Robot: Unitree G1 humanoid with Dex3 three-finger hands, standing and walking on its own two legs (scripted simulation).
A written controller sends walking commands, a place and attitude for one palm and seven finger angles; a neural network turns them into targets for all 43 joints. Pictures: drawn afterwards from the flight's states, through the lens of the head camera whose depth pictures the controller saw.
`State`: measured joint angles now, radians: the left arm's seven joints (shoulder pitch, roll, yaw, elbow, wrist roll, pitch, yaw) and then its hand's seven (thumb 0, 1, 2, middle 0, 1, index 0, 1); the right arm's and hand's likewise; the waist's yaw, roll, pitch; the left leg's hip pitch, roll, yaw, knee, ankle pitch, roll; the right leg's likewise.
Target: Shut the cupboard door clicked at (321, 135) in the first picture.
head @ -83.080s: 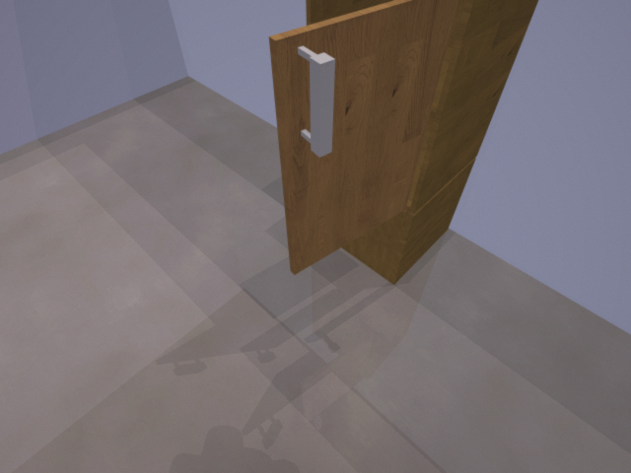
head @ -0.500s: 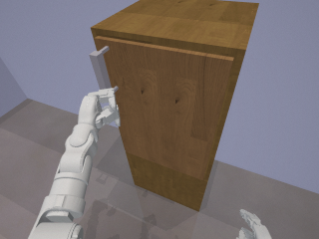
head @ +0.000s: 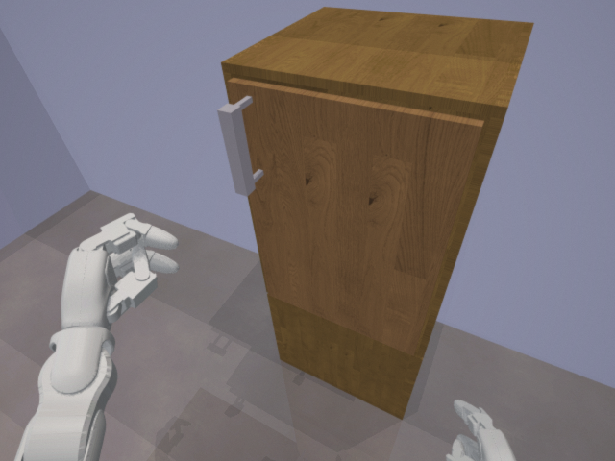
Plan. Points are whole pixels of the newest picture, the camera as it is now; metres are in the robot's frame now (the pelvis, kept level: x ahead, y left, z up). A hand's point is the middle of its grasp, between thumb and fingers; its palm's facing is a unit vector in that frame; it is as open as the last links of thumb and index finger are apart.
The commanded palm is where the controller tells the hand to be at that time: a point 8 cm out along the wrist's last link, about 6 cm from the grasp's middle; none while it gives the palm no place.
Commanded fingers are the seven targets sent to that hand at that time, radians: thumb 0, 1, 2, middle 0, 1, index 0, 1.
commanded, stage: draw the hand back to the body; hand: left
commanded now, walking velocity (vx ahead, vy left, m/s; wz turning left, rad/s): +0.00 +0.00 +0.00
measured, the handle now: (245, 146) +0.58 +0.17 +0.14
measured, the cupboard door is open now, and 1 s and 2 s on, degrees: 0 0 0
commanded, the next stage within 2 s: step back with the hand held close in 0.72 s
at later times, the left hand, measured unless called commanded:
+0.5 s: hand (51, 333) +0.19 +0.28 +0.16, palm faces +0.53 -0.76 -0.38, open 7.1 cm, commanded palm +0.14 +0.31 +0.17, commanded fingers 0.00 0.90 0.90 -0.20 -0.30 -0.20 -0.30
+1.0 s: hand (76, 321) +0.21 +0.27 +0.15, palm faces +0.44 -0.78 -0.44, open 7.4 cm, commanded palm +0.15 +0.31 +0.17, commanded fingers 0.00 0.90 0.90 -0.20 -0.30 -0.20 -0.30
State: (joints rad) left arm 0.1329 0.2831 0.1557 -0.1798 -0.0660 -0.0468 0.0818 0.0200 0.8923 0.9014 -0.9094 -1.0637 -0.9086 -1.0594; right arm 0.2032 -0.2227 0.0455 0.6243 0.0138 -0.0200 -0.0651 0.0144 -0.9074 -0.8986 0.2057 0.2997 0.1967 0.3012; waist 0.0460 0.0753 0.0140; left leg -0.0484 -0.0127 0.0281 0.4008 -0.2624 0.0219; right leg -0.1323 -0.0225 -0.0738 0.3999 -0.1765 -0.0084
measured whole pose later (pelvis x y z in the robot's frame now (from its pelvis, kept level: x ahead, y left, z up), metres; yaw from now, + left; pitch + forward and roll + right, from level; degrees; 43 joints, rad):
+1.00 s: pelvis +0.01 +0.00 +0.00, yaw +0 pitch -1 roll -1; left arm 0.48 0.34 0.37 -0.36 -0.05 -0.13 0.12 0.02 0.89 0.90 -0.21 -0.30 -0.21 -0.30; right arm 0.20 -0.25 -0.01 0.60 0.01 -0.02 -0.06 0.01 -0.91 -0.90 0.21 0.30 0.20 0.30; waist 0.03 0.08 -0.01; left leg -0.17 0.00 0.02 0.50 -0.32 0.03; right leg -0.23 -0.01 -0.08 0.44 -0.20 -0.01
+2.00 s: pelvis -0.10 +0.02 -0.04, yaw +2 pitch +0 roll +0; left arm 0.46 0.37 0.45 -0.53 0.01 -0.26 0.16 0.02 0.89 0.90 -0.22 -0.30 -0.21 -0.30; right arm 0.22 -0.22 -0.02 0.59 0.00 -0.04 -0.05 0.01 -0.91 -0.90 0.21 0.30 0.20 0.30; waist -0.02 -0.05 0.01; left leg -0.51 -0.04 0.05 0.78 -0.38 0.05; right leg -0.54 -0.03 0.02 0.67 -0.14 0.02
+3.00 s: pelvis -0.31 +0.05 -0.02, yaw +0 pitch -1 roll -1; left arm 0.36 0.41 0.46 -0.42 -0.03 -0.21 0.20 0.01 0.88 0.90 -0.21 -0.30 -0.21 -0.30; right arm 0.28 -0.15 0.02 0.69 -0.01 -0.12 -0.10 0.02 -0.91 -0.90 0.21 0.30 0.20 0.30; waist 0.01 -0.07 -0.07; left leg -0.29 -0.02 0.00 0.62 -0.33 0.03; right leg -0.39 -0.01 0.01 0.79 -0.42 0.01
